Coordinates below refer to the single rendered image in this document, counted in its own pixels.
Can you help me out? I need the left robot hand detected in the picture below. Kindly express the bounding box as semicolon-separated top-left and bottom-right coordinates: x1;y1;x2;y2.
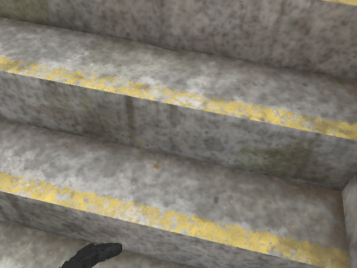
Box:
59;243;122;268

